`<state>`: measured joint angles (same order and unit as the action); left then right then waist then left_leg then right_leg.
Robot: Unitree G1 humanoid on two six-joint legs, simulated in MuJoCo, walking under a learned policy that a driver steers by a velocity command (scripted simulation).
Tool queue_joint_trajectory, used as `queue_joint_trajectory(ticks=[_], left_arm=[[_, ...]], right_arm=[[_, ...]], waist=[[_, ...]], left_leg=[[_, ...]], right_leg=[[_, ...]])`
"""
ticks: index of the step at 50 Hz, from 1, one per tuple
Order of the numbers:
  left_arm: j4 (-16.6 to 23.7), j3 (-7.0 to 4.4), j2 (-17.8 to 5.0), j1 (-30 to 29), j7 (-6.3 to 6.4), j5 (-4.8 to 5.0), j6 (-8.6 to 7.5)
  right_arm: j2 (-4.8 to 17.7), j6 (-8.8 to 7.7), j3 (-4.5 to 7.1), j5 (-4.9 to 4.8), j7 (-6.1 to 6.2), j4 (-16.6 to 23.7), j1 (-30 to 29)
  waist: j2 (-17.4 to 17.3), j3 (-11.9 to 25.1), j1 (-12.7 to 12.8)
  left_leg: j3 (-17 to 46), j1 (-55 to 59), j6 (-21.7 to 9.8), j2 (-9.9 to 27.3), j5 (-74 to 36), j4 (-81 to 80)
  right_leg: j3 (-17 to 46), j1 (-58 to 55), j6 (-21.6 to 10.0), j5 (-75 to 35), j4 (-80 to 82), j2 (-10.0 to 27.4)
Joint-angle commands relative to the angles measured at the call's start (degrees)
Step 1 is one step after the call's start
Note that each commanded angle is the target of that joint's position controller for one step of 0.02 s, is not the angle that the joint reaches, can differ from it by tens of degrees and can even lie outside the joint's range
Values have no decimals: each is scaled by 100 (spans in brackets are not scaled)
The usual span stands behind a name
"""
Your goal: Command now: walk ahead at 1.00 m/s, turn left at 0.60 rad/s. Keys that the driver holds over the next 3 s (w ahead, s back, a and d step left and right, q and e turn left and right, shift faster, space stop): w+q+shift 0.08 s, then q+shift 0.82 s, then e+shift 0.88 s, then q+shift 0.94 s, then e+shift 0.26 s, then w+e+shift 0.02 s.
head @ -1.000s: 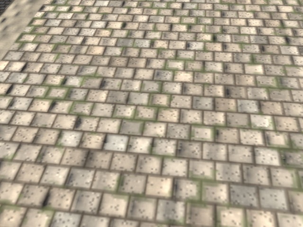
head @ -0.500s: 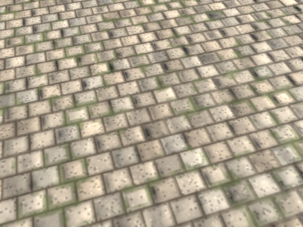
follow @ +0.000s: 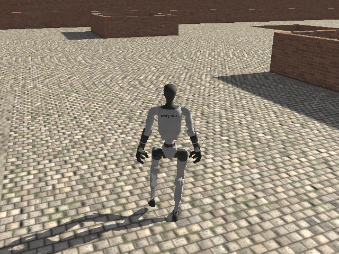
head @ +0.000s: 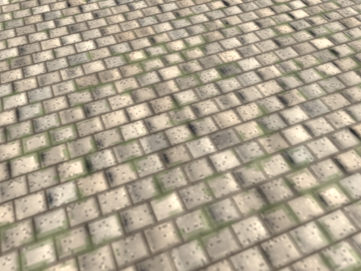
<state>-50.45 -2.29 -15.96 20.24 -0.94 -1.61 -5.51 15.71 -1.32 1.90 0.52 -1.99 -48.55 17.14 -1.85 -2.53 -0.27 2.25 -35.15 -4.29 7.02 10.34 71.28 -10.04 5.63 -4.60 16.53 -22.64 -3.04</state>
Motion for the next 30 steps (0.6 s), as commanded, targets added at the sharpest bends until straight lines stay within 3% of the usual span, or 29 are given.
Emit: queue_joint_trajectory(ticks=[1,2,4,5,6,8,9,10,11,12,13,14,15,16,17,19,22,26,30], left_arm=[[239,-57,-248,-235,-15,70,-267],[198,-39,-194,-192,-10,57,-286],[174,-26,-273,-173,48,53,-285],[187,-38,-412,-268,91,84,-284],[173,-44,-481,-212,160,117,-287],[248,-126,-873,-158,313,167,-224],[325,-191,-1103,-322,362,172,-137],[426,-241,-1217,-621,348,164,-53],[402,-239,-1018,-821,233,248,10],[576,-82,-308,-657,139,145,12],[970,13,-191,331,217,201,23],[1022,75,-452,250,269,85,1],[1023,63,-589,-54,265,12,18],[1076,42,-607,-439,268,-97,76],[1104,32,-631,-481,279,-154,200],[1183,61,-535,-585,300,-178,473],[1416,112,-388,-950,304,-100,574],[1680,105,-483,-1543,304,-67,684],[1794,100,-622,-1999,324,-23,680]], right_arm=[[69,72,25,0,-103,420,-398],[17,53,-3,-11,-121,511,-653],[28,19,-39,-38,-176,587,-890],[-64,-24,-101,24,-219,710,-1000],[7,-58,-103,90,-248,725,-1121],[229,-91,-28,149,-255,466,-404],[438,-78,69,157,-228,221,546],[707,-55,222,157,-126,-100,1754],[959,-50,364,84,40,-228,2103],[1542,-13,512,7,160,-200,1719],[2051,-23,617,150,122,57,1401],[1899,41,673,64,148,464,773],[1464,92,573,-8,209,568,338],[1093,106,463,-68,232,542,118],[970,68,419,-103,254,575,67],[948,6,394,-99,234,503,137],[1163,-14,494,-31,241,583,241],[1195,219,553,-121,341,742,342],[1226,346,599,-57,351,863,450]], waist=[[548,-506,-121],[629,-553,-98],[437,-482,-116],[453,-708,-242],[304,-677,-214],[443,-60,-493],[592,476,-949],[633,1074,-1508],[135,1084,-1662],[-1182,509,-1051],[-977,2107,-388],[-117,2449,-351],[507,1549,-135],[899,850,33],[911,563,125],[937,479,232],[641,879,101],[84,999,-186],[-202,664,-398]], left_leg=[[-199,-597,4,181,-782,-458],[-389,-590,-34,94,-1109,-809],[-792,-447,-175,-148,-1565,-1555],[-984,-259,-240,-184,-1743,-2316],[-1307,88,-280,-454,-1989,-2839],[-1632,1256,-329,-1082,-2080,-3339],[-1536,2342,-420,-1332,-1835,-3283],[-1146,3581,-621,-1365,-1696,-3198],[-590,4157,-884,-1058,-2171,-3813],[386,4612,-1103,-323,-5960,-3290],[2630,5981,-2273,861,-7197,-3750],[3614,5654,-2402,1073,-4973,-4571],[3463,4561,-2178,796,-3422,-5029],[3065,3622,-1923,482,-2902,-5267],[2706,2952,-1744,331,-3534,-5291],[2095,2032,-1474,-15,-4314,-5274],[1805,2170,-1012,-404,-4966,-4922],[2163,2619,-377,-708,-3645,-4756],[2893,3103,-306,-678,-2504,-4777]], right_leg=[[291,350,113,-2071,1658,1272],[-24,358,134,-2496,1664,1133],[-513,56,245,-3458,1661,998],[-701,52,284,-4310,1527,1126],[-785,-140,298,-5336,1287,1168],[-751,-498,413,-6868,88,1264],[-642,-326,435,-7374,-1092,1391],[-441,87,455,-6990,-2652,1501],[-432,651,533,-3615,-4694,900],[-254,2422,726,1833,-6975,-167],[990,3442,819,1664,-8027,-198],[1459,3558,706,1186,-7766,37],[1509,3550,684,929,-7170,254],[1503,3443,729,903,-6605,430],[1498,3123,795,797,-6124,571],[1444,2516,957,779,-5261,769],[1377,2581,1001,198,-4432,782],[1534,3092,949,-549,-3826,623],[1834,3520,884,-457,-3208,402]])
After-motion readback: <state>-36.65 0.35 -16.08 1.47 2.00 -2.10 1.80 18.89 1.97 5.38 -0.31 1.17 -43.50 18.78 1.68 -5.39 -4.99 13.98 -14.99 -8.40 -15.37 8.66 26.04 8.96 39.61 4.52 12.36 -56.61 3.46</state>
